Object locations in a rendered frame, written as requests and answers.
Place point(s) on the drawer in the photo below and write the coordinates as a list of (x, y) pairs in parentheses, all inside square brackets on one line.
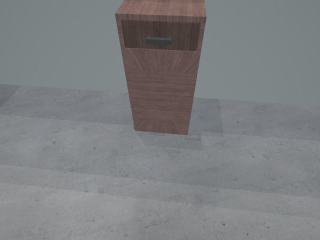
[(184, 34)]

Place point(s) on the handle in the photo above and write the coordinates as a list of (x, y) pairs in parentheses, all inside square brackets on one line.
[(159, 40)]

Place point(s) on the cabinet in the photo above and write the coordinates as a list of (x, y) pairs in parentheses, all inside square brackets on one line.
[(161, 83)]

